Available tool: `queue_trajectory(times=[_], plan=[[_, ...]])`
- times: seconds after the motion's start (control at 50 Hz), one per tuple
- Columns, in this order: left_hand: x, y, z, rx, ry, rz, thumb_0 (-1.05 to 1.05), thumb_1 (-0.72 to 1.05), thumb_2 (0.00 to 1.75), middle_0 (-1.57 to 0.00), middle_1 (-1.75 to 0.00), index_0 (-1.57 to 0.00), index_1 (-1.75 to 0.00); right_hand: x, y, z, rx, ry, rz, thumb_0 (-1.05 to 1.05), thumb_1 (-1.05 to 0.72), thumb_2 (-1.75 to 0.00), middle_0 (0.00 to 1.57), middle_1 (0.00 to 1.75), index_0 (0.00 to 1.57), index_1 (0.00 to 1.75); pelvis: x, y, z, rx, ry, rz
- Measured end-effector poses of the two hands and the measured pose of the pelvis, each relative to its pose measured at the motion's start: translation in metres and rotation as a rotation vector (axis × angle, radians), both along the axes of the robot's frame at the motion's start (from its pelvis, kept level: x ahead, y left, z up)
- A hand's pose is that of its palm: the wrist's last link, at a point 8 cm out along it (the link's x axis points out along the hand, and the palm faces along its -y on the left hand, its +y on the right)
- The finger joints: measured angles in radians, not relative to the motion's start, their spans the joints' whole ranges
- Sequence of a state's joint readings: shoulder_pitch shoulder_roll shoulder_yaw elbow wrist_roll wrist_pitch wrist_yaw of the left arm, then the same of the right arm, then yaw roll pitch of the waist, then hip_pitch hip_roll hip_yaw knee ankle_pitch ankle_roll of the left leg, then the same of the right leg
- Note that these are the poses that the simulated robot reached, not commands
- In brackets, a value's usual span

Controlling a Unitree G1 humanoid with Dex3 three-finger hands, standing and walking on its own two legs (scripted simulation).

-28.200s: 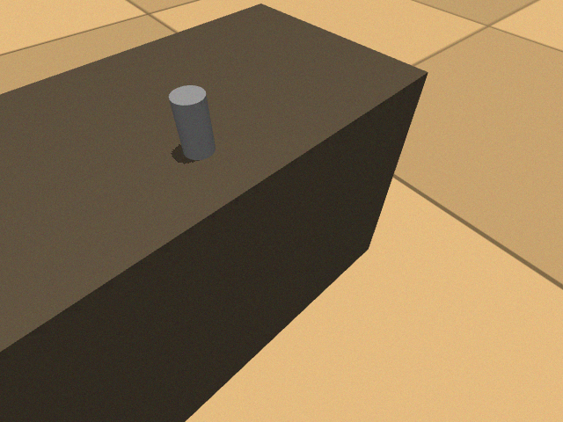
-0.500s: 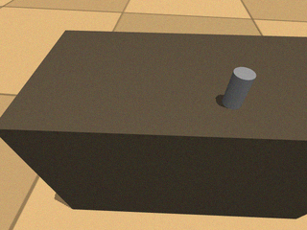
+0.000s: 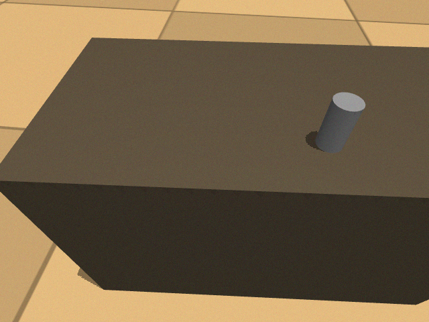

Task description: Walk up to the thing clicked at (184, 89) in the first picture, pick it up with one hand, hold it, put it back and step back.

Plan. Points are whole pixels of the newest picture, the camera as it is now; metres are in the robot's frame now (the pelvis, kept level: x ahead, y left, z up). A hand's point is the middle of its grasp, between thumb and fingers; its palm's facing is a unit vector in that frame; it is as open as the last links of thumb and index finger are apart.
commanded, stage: stand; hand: right
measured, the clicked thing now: (338, 124) +0.50 -0.26 +0.08
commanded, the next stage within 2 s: step back in 1.98 s
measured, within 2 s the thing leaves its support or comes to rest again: neither
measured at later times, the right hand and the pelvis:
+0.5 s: hand out of the picture +0.08 -0.25 -0.16, palm faces -0.05 +0.94 -0.35, open 7.4 cm; pelvis +0.01 +0.00 +0.00, yaw +0 degrees
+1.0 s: hand out of the picture +0.09 -0.25 -0.16, palm faces -0.04 +0.94 -0.34, open 7.4 cm; pelvis +0.01 +0.00 +0.00, yaw +0 degrees
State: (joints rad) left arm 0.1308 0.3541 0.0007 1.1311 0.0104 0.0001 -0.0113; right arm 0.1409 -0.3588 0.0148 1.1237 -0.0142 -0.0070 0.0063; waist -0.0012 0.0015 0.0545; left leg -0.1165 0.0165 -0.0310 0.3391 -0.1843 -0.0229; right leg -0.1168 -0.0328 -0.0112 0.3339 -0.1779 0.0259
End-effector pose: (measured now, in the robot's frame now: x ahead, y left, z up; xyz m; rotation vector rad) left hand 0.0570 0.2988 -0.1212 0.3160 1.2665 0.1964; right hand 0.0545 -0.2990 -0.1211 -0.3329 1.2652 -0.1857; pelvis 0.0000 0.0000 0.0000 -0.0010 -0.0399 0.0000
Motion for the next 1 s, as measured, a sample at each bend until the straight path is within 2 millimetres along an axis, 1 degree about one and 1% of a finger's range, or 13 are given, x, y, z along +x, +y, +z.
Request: queue_trajectory(times=[0.12, 0.3, 0.68, 0.86, 1.0], plan=[[0.006, 0.000, 0.001, 0.001, -0.007, -0.001, 0.00, 0.90, 0.90, -0.20, -0.30, -0.21, -0.30, 0.011, 0.001, 0.001, 0.000, -0.018, 0.007, 0.00, -0.86, -0.89, 0.20, 0.30, 0.21, 0.30, 0.004, 0.001, 0.000, 0.000, 0.001, 0.002], [0.013, 0.000, 0.001, -0.001, -0.018, -0.001, 0.00, 0.90, 0.90, -0.20, -0.30, -0.21, -0.30, 0.022, 0.001, 0.003, -0.003, -0.032, 0.012, 0.00, -0.89, -0.89, 0.20, 0.30, 0.21, 0.30, 0.007, 0.001, 0.000, -0.001, 0.003, 0.003], [0.018, 0.001, 0.000, -0.001, -0.008, 0.005, 0.00, 0.90, 0.90, -0.20, -0.30, -0.21, -0.30, 0.024, 0.003, 0.001, -0.002, -0.013, 0.007, 0.00, -0.90, -0.89, 0.20, 0.30, 0.21, 0.30, 0.014, 0.002, 0.001, -0.001, 0.007, 0.006], [0.021, 0.002, 0.002, 0.004, -0.020, 0.005, 0.00, 0.90, 0.90, -0.20, -0.30, -0.21, -0.30, 0.028, 0.004, 0.001, 0.002, -0.027, 0.009, 0.00, -0.90, -0.89, 0.20, 0.30, 0.21, 0.30, 0.014, 0.003, 0.000, 0.001, 0.005, 0.007], [0.019, 0.002, 0.002, 0.004, -0.018, 0.006, 0.00, 0.90, 0.90, -0.20, -0.30, -0.21, -0.30, 0.027, 0.004, 0.001, 0.005, -0.025, 0.009, 0.00, -0.90, -0.89, 0.20, 0.30, 0.21, 0.30, 0.013, 0.002, 0.001, 0.001, 0.007, 0.007]])
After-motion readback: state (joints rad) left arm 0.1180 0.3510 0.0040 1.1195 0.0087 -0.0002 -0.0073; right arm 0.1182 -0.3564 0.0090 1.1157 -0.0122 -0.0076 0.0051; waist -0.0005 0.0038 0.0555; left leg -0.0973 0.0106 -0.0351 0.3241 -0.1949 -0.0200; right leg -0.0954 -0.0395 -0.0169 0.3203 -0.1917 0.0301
